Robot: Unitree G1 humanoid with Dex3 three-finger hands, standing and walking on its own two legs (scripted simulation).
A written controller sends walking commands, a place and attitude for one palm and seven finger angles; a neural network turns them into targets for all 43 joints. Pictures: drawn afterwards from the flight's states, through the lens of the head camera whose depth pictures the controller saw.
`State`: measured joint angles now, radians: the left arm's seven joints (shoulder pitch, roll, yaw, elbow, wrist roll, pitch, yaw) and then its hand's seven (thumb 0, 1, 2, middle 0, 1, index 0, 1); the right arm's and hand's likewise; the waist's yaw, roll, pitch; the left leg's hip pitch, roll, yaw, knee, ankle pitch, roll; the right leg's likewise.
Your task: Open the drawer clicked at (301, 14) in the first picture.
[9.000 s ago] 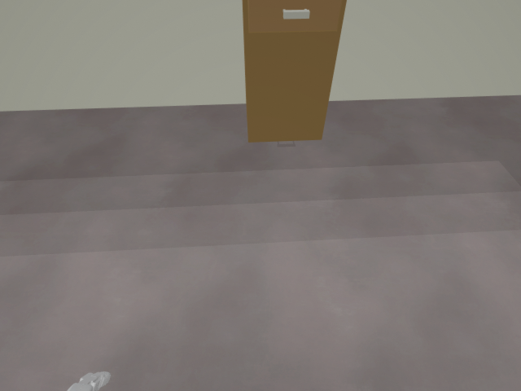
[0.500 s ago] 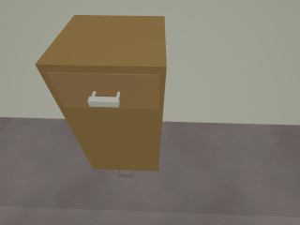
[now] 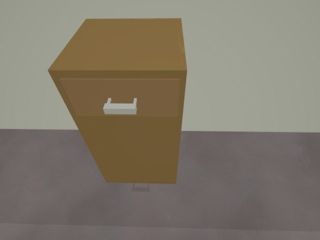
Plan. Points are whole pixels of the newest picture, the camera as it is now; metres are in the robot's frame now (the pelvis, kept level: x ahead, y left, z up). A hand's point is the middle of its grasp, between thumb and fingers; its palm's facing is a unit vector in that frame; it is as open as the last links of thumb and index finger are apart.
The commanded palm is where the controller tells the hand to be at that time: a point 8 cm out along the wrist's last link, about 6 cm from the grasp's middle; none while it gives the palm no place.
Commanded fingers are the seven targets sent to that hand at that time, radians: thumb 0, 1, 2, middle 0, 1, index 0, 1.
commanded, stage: look again from close up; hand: left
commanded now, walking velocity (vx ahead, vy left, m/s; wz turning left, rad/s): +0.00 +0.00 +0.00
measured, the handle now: (121, 104) +0.57 +0.18 -0.01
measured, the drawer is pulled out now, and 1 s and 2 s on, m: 0.00 0.00 0.00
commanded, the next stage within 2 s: raise the hand with hooked fingers in 0.24 s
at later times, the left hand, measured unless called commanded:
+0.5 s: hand out of the picture +0.14 +0.20 -0.08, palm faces -0.05 -0.81 -0.58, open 7.4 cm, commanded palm +0.11 +0.22 -0.04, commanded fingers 0.00 0.69 0.81 -0.22 -0.44 -0.22 -0.44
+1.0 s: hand (83, 210) +0.19 +0.20 -0.01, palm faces +0.17 -0.03 -0.99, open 9.9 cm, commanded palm +0.16 +0.21 +0.03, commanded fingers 0.00 0.11 0.56 -0.26 -0.81 -0.26 -0.81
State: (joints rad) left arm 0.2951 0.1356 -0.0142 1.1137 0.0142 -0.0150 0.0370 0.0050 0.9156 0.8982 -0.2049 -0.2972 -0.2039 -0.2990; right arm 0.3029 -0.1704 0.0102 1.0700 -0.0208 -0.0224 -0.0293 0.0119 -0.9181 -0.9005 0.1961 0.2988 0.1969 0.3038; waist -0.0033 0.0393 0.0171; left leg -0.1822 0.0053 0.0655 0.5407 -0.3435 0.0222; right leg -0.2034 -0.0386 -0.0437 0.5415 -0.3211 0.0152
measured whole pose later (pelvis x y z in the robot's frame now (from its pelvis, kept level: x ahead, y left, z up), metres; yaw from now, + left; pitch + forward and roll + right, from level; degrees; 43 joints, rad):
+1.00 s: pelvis -0.04 -0.06 -0.05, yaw +1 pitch +11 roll +2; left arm 0.26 0.41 0.02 0.00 1.05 -0.14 0.47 0.00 0.31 0.65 -0.27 -0.67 -0.27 -0.67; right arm 0.02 -0.21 -0.03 0.56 -0.09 0.03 0.00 0.01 -0.90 -0.90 0.20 0.30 0.20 0.30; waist 0.11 0.03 -0.10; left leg -0.68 0.03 -0.01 0.96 -0.46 -0.04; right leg -0.71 -0.02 -0.08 1.00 -0.48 -0.07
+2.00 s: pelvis -0.01 +0.01 +0.01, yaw -1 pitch +2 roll +0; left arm -0.14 0.49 -0.05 0.06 0.92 0.06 -0.03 0.00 -0.48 0.30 -0.32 -1.20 -0.32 -1.20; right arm 0.13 -0.24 0.02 0.62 0.00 0.12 -0.01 0.01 -0.90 -0.90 0.20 0.30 0.20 0.30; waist 0.09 0.09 -0.01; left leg -0.22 -0.03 0.01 0.46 -0.27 0.03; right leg -0.25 -0.04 -0.02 0.47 -0.25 0.02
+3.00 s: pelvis -0.01 -0.01 +0.00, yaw -2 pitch +7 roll +1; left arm -0.48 0.42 -0.12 0.54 1.01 -0.04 0.13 0.00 -0.48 0.30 -0.32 -1.20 -0.32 -1.20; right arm 0.25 -0.26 -0.05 0.68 0.01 0.09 -0.04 0.01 -0.90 -0.90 0.20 0.30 0.20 0.30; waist 0.01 0.06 -0.05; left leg -0.36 -0.01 0.03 0.53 -0.29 0.01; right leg -0.40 -0.02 -0.01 0.56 -0.28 0.00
